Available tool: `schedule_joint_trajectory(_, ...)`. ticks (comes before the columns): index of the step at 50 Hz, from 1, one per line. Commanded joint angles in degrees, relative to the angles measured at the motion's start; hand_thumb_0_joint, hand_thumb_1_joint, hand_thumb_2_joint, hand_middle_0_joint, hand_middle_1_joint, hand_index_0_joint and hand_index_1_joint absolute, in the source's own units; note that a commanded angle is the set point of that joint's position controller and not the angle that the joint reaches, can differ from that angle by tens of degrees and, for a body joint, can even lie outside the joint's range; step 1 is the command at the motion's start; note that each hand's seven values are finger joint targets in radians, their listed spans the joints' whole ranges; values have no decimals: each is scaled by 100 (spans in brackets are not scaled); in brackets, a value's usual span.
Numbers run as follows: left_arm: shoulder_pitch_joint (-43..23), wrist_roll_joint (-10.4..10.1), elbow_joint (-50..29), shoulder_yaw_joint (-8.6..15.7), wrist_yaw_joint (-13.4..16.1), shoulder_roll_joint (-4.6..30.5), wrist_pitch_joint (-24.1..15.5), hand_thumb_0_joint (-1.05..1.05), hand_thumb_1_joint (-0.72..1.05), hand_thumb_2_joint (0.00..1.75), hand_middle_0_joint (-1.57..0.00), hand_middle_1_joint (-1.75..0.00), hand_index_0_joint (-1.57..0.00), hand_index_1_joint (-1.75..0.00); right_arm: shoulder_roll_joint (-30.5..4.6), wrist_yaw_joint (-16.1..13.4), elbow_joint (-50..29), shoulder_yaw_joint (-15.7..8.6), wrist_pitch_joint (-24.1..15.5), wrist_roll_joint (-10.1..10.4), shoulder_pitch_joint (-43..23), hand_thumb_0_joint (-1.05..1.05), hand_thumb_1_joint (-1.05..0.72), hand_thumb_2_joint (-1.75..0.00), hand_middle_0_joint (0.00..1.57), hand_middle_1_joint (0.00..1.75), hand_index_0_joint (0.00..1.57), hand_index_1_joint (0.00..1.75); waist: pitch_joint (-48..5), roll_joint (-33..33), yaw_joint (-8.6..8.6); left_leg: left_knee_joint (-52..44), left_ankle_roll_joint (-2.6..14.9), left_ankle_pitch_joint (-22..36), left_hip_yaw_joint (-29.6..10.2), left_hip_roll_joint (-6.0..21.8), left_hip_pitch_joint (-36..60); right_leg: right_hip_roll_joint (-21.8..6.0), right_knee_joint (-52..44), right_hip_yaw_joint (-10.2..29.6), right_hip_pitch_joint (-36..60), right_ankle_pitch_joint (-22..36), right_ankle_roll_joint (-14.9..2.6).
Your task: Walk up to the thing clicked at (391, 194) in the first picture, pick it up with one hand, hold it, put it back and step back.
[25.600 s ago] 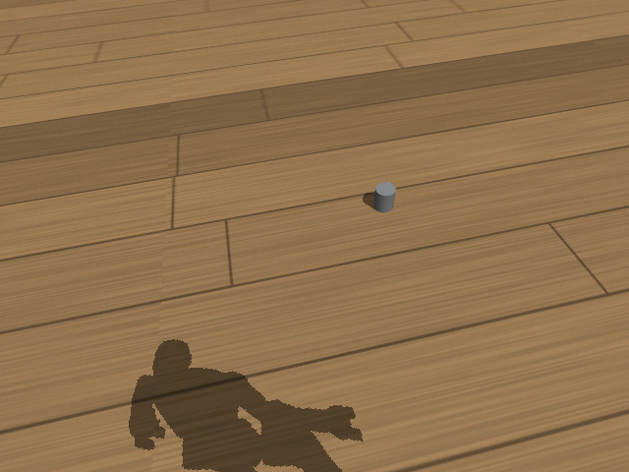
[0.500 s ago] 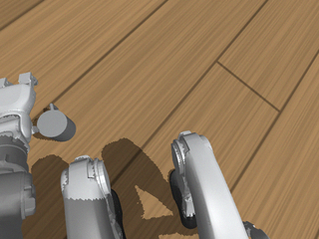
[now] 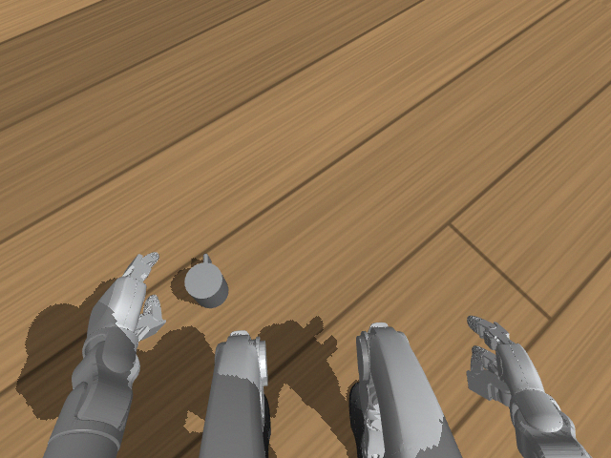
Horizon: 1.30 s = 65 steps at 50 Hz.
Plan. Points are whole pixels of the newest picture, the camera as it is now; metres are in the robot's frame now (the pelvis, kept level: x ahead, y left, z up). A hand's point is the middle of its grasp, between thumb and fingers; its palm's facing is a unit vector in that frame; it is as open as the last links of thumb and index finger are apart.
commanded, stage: home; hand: left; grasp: from above
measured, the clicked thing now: (207, 279) +0.48 +0.23 -0.48
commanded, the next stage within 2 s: none
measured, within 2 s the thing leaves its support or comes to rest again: neither
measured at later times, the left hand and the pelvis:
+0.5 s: hand (114, 354) +0.24 +0.19 +0.11, palm faces +0.09 -0.97 -0.24, open 7.4 cm; pelvis +0.06 +0.00 +0.16, yaw +2 degrees
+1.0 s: hand (91, 380) +0.22 +0.19 +0.14, palm faces +0.11 -0.97 -0.20, open 7.4 cm; pelvis +0.07 +0.00 +0.18, yaw +3 degrees
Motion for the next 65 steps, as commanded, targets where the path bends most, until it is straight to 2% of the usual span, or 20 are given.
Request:
schedule_joint_trajectory(1,-304,-741,-1904,266,98,664,134,0,90,90,-20,-30,-20,-30,-770,-248,-733,-214,-320,56,270,0,-90,-90,20,30,20,30,-2488,645,-162,-2239,91,54,-125,-50,2942,200,-1845,-46,1768,465,-285)
schedule_joint_trajectory(5,403,-1381,-2294,319,144,486,446,0,90,90,-20,-30,-20,-30,-623,-414,-855,-101,-463,70,284,0,-90,-90,20,30,20,30,-2252,420,-198,-2610,115,396,-23,-58,3412,207,-2443,30,2481,700,-265)
schedule_joint_trajectory(8,1019,-1825,-2551,396,178,396,635,0,90,90,-20,-30,-20,-30,-518,-534,-886,-35,-557,54,412,0,-90,-90,20,30,20,30,-2089,414,-177,-2998,103,956,-29,-57,3846,208,-2824,28,3105,1134,-258)
schedule_joint_trajectory(10,1272,-2054,-2703,426,187,302,750,0,90,90,-20,-30,-20,-30,-460,-616,-950,19,-610,51,481,0,-90,-90,20,30,20,30,-1917,373,-105,-3292,95,1005,-46,-54,4116,203,-3114,27,3373,1140,-262)
schedule_joint_trajectory(13,1737,-2318,-2897,442,187,85,949,0,90,90,-20,-30,-20,-30,-384,-761,-1036,108,-700,56,609,0,-90,-90,20,30,20,30,-1703,354,-125,-3696,84,1220,-72,-41,4524,214,-3505,-1,3853,1313,-258)
schedule_joint_trajectory(16,2312,-2572,-3191,439,176,-120,1212,0,90,90,-20,-30,-20,-30,-314,-907,-1125,178,-769,50,807,0,-90,-90,20,30,20,30,-1563,308,-59,-4049,76,1671,13,-78,4990,231,-3954,-25,4463,1686,-243)
schedule_joint_trajectory(17,2355,-2654,-3290,472,175,-155,1288,0,90,90,-20,-30,-20,-30,-334,-947,-1157,188,-793,45,841,0,-90,-90,20,30,20,30,-1389,285,-77,-4209,81,1588,31,-82,5055,229,-4128,-24,4594,1636,-234)
schedule_joint_trajectory(22,3110,-2940,-3806,506,120,-377,1567,0,90,90,-20,-30,-20,-30,-239,-1124,-1281,246,-958,15,1014,0,-90,-90,20,30,20,30,-957,300,-34,-4757,75,1920,89,-100,5561,252,-4753,-108,5286,1959,-200)
schedule_joint_trajectory(25,3331,-3004,-3918,528,59,-438,1643,0,90,90,-20,-30,-20,-30,-246,-1188,-1350,252,-1071,-12,1035,0,-90,-90,20,30,20,30,-574,113,-24,-4935,110,1899,134,-123,5604,258,-5009,-148,5440,1933,-185)
schedule_joint_trajectory(30,3648,-2956,-4078,500,-92,-454,1665,0,90,90,-20,-30,-20,-30,-295,-1213,-1382,167,-1214,-65,1090,0,-90,-90,20,30,20,30,-387,84,16,-5136,109,2131,162,-140,5855,257,-5195,-190,5641,2082,-178)
schedule_joint_trajectory(36,3423,-2906,-3961,467,-230,-449,1585,0,90,90,-20,-30,-20,-30,-370,-1182,-1342,115,-1317,-114,1049,0,-90,-90,20,30,20,30,-56,9,-29,-5254,114,1875,199,-151,5848,239,-5315,-203,5595,1844,-152)
schedule_joint_trajectory(40,3417,-2865,-4081,524,-249,-373,1543,0,90,90,-20,-30,-20,-30,-385,-1157,-1316,92,-1370,-135,986,0,-90,-90,20,30,20,30,-176,152,45,-5278,89,1891,226,-159,5993,227,-5321,-184,5684,1856,-147)
schedule_joint_trajectory(42,3366,-2855,-4089,477,-255,-383,1522,0,90,90,-20,-30,-20,-30,-386,-1151,-1281,94,-1385,-136,996,0,-90,-90,20,30,20,30,-279,164,5,-5264,91,2014,198,-160,6060,233,-5289,-176,5703,1987,-150)
schedule_joint_trajectory(43,3402,-2848,-4056,493,-246,-369,1521,0,90,90,-20,-30,-20,-30,-383,-1153,-1282,105,-1390,-141,948,0,-90,-90,20,30,20,30,-136,143,17,-5285,98,1904,208,-161,5985,227,-5323,-181,5700,1901,-142)
schedule_joint_trajectory(51,3442,-2853,-3983,501,-208,-377,1462,0,90,90,-20,-30,-20,-30,-377,-1161,-1204,120,-1402,-153,898,0,-90,-90,20,30,20,30,-213,128,88,-5337,89,1883,152,-134,6019,244,-5308,-198,5771,1835,-159)
schedule_joint_trajectory(52,3455,-2851,-4020,493,-209,-397,1458,0,90,90,-20,-30,-20,-30,-375,-1161,-1216,119,-1412,-157,926,0,-90,-90,20,30,20,30,-347,173,44,-5323,81,2011,151,-127,6107,250,-5266,-191,5806,1941,-171)
schedule_joint_trajectory(53,3502,-2854,-3998,480,-219,-415,1457,0,90,90,-20,-30,-20,-30,-363,-1165,-1186,111,-1413,-162,942,0,-90,-90,20,30,20,30,-424,140,91,-5296,71,2219,141,-120,6154,259,-5222,-202,5855,2098,-178)
schedule_joint_trajectory(56,3423,-2836,-3951,443,-198,-397,1464,0,90,90,-20,-30,-20,-30,-378,-1168,-1201,123,-1403,-158,889,0,-90,-90,20,30,20,30,-164,103,79,-5354,78,1952,162,-121,6022,259,-5288,-203,5748,1881,-166)
schedule_joint_trajectory(58,3451,-2858,-3898,475,-204,-410,1473,0,90,90,-20,-30,-20,-30,-365,-1170,-1177,128,-1407,-161,908,0,-90,-90,20,30,20,30,-232,79,88,-5355,82,1840,155,-127,6006,254,-5329,-198,5794,1790,-158)
schedule_joint_trajectory(65,3478,-2863,-3913,486,-220,-400,1483,0,90,90,-20,-30,-20,-30,-365,-1171,-1167,112,-1419,-156,926,0,-90,-90,20,30,20,30,-251,111,87,-5361,80,1901,141,-113,6037,255,-5312,-199,5801,1832,-162)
